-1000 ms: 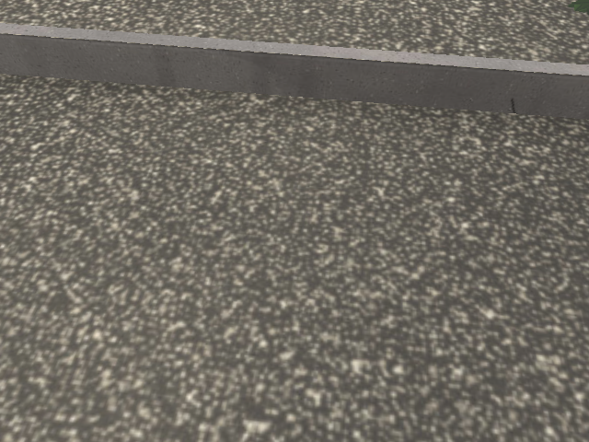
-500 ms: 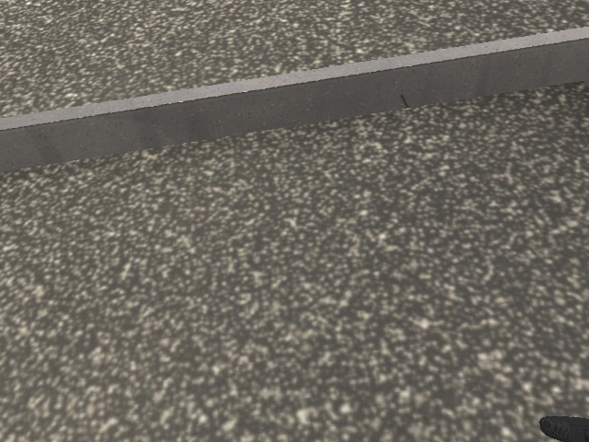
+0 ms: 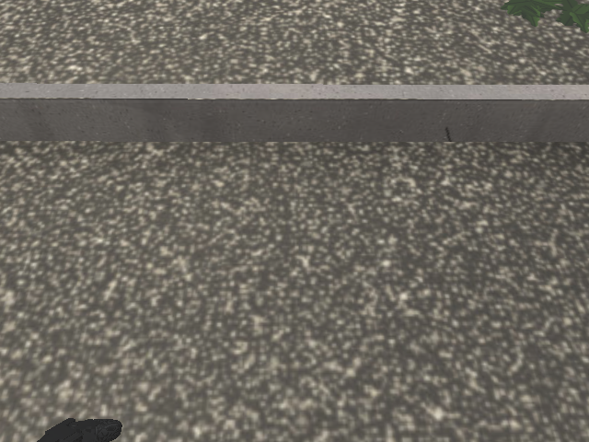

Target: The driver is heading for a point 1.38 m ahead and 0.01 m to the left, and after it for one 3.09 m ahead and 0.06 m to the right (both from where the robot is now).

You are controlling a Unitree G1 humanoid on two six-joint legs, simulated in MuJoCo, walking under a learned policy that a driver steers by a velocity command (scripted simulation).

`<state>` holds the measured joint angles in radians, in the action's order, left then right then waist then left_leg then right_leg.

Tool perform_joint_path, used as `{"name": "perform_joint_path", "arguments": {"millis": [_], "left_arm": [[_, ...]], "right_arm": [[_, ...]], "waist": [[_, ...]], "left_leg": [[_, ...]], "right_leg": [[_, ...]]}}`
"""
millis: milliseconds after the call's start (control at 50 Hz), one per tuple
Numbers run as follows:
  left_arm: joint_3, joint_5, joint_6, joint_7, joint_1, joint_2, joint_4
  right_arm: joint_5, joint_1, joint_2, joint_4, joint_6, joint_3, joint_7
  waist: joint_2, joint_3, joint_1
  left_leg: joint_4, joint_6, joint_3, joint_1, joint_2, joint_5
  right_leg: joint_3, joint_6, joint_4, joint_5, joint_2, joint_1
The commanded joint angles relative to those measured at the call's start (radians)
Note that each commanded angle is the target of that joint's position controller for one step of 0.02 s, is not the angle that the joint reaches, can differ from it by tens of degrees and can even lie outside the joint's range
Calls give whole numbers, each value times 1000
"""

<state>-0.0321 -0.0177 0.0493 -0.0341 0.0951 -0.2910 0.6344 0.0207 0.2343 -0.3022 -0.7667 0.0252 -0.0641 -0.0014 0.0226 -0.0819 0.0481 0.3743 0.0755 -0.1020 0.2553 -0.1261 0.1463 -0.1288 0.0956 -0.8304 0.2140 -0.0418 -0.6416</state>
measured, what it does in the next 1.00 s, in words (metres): walks ahead: right foot, then left foot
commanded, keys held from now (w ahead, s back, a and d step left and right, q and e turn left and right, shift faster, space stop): q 0.24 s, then no key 0.16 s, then e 0.46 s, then w+e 0.14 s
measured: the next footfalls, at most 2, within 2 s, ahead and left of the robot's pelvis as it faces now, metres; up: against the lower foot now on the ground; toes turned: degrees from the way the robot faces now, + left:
right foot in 0.14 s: +0.20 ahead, -0.14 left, +0.00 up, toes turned +12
left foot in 0.52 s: +0.09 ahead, +0.10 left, +0.00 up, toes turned +11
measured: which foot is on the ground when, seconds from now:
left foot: down 0.00-0.14, up 0.16-0.50, down 0.52-0.88, up 0.90-1.00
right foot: up 0.00-0.12, down 0.14-0.54, up 0.56-0.86, down 0.88-1.00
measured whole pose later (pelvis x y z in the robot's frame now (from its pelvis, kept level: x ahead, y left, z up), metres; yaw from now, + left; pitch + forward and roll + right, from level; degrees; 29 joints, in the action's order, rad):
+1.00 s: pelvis +0.09 -0.06 -0.01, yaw -2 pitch +1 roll +1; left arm -0.06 0.01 0.01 0.01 0.28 -0.29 0.66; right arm 0.01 0.15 -0.32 -0.77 0.00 -0.09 -0.02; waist -0.04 -0.02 -0.01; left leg 1.03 -0.01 -0.01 0.45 0.04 0.47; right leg -0.01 -0.07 -0.54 0.30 0.03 -0.27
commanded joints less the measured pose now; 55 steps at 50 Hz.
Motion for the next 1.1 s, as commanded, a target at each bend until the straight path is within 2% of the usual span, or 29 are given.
{"name": "perform_joint_path", "arguments": {"millis": [20, 80, 120, 140, 160, 180, 200, 240, 320, 440, 500, 520, 540, 560, 580, 600, 640, 680, 740, 780, 860, 880, 900, 920, 940, 960, 980, 1020, 1100], "left_arm": [[-23, 10, -6, 1, 48, -71, -47], [-37, 15, 2, 11, 22, -101, -64], [-49, 13, 18, 14, 76, -113, -52], [-60, -1, 23, 7, 105, -160, -56], [-69, -25, 11, -3, 73, -219, -80], [-68, -32, -2, 3, 140, -182, -56], [-55, -16, -5, 6, 114, -133, -71], [-45, -5, -16, 4, 48, -96, -78], [-44, -9, -30, 1, 41, -101, -51], [-48, 12, -40, 12, 57, -118, -10], [-33, 36, -40, 29, 74, -97, 24], [-31, 32, -32, 35, 123, -96, 39], [-16, 2, -22, 47, 138, -51, 24], [-25, 19, -21, 39, 90, -64, -5], [-45, 25, -29, 29, 57, -133, 3], [-61, 33, -39, 21, 54, -148, 6], [-74, 31, -70, 3, 124, -138, 34], [-67, 38, -82, 0, 148, -97, 35], [-48, 40, -85, 18, 93, -54, -1], [-45, 42, -85, 37, 68, -59, -29], [-64, 36, -91, 56, 166, -94, -18], [-76, 30, -92, 44, 201, -119, -9], [-105, 36, -92, 26, 245, -221, -14], [-117, 19, -66, 38, 316, -297, -24], [-98, 9, -36, 49, 318, -233, -23], [-83, 15, -18, 46, 282, -189, -19], [-78, 26, -12, 37, 236, -174, -26], [-64, 27, -12, 19, 205, -151, -38], [-69, 25, 2, 6, 242, -158, -39]], "right_arm": [[11, -33, -170, 71, -18, -45, -21], [7, -38, -160, 83, -37, -43, -27], [10, -82, -138, 103, -42, -35, -30], [-2, -54, -89, 114, -39, -19, -28], [-16, 60, -37, 113, -33, -6, -27], [-10, 104, -106, 111, -30, -19, -26], [-4, 107, -176, 91, -37, -42, -26], [6, 51, -179, 79, -70, -56, -38], [1, 10, -85, 111, -84, -29, -39], [-18, -34, -52, 120, -77, -4, -24], [-26, 34, -43, 72, -71, -5, -12], [-35, 47, -99, 76, -70, -15, -16], [-48, 63, -190, 89, -74, -32, -28], [-55, -1, -183, 79, -72, -35, -24], [-61, -72, -148, 111, -58, -27, -22], [-58, -82, -146, 105, -47, -31, -28], [-35, -91, -123, 96, -26, -26, -35], [-24, -102, -98, 89, -27, -21, -41], [-23, -110, -105, 83, -44, -29, -51], [-22, -93, -138, 74, -55, -42, -52], [10, -117, -161, 63, -53, -52, -45], [7, -57, -136, 38, -47, -48, -38], [-35, -48, -62, 50, -41, -29, -27], [-42, -183, -55, 134, -26, -20, -28], [-18, -227, -100, 139, -13, -36, -21], [1, -227, -124, 134, -1, -45, -11], [-1, -204, -132, 107, 9, -53, -10], [-22, -189, -127, 88, 27, -55, -7], [-22, -194, -87, 72, 58, -45, 4]], "waist": [[-110, 196, -35], [-141, 188, -36], [-160, 177, -82], [-96, 223, -72], [148, 254, 3], [260, 313, -15], [161, 270, -21], [69, 189, -24], [132, 162, -35], [163, 200, -66], [139, 151, -20], [94, 161, -33], [-128, 192, -62], [-285, 147, -57], [-232, 82, -37], [-240, 61, -31], [-205, 61, -42], [-173, 75, -57], [-180, 109, -28], [-196, 135, -8], [-167, 145, -67], [-89, 163, -68], [172, 168, -57], [303, 174, -124], [162, 157, -146], [134, 93, -118], [92, 53, -93], [107, 43, -73], [83, 63, -79]], "left_leg": [[-7, 129, -159, 24, 209, -431], [59, 108, -273, -35, 219, -277], [143, 60, -310, -38, 183, -198], [261, 13, -272, 22, 135, -34], [464, -52, -123, 227, -2, 428], [677, -98, -56, 310, 7, 580], [804, -129, -69, 332, 50, 516], [879, -164, -36, 351, 89, 391], [757, -185, 31, 266, 86, 308], [378, -150, 72, 66, 126, 276], [-8, -94, 111, -143, 97, 29], [-8, -57, 37, -253, 167, -45], [2, 18, -143, -314, 364, -230], [-54, 146, -188, -66, 460, -92], [-93, 163, -169, -6, 431, -37], [-87, 158, -155, -29, 422, -89], [-55, 162, -116, -83, 433, -289], [-31, 150, -51, -137, 416, -367], [-5, 134, 21, -180, 401, -364], [11, 138, 26, -192, 425, -399], [117, 76, 71, -128, 423, -316], [203, 13, 127, -48, 379, -90], [478, -85, 241, 193, 271, 273], [697, -117, 142, 449, 105, 555], [794, -100, 25, 519, 147, 509], [778, -70, 8, 545, 178, 401], [740, -63, 13, 540, 197, 309], [661, -79, 19, 484, 198, 159], [462, -118, 41, 424, 158, -6]], "right_leg": [[50, 13, 115, -108, 66, 224], [19, -3, 244, -50, 84, 248], [26, -43, 433, -176, 66, 355], [-62, -101, 461, -329, -76, 494], [-301, -243, 426, -674, -302, 670], [-496, -370, 456, -672, -414, 683], [-418, -368, 451, -579, -372, 646], [-200, -297, 456, -413, -252, 546], [-53, -313, 498, -415, -174, 466], [-59, -337, 488, -346, -195, 465], [-49, -268, 456, -183, -137, 350], [-46, -199, 436, -91, -111, 265], [39, -123, 278, 138, -13, 183], [117, -80, 211, 295, 34, 219], [106, -61, 68, 300, 30, 232], [112, -54, -58, 312, 49, 160], [57, -26, -253, 333, 44, 82], [63, -11, -262, 291, 38, 53], [127, -2, -81, 233, 8, 115], [158, -15, 22, 224, 7, 184], [218, -92, 315, 20, 49, 371], [179, -129, 399, -78, 62, 485], [-115, -214, 459, -243, -135, 648], [-515, -445, 555, -35, -336, 659], [-536, -464, 615, 222, -331, 664], [-470, -406, 636, 396, -288, 627], [-410, -355, 645, 429, -242, 597], [-323, -317, 666, 326, -177, 563], [-228, -311, 668, 132, -129, 567]]}}
Keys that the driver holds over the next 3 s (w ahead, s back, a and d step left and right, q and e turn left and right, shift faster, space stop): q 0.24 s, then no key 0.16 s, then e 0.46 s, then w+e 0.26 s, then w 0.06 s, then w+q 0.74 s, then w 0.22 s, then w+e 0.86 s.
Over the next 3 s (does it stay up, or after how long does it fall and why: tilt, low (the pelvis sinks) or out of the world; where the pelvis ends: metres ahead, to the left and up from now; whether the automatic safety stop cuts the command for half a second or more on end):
stays up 1.02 0.01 -0.01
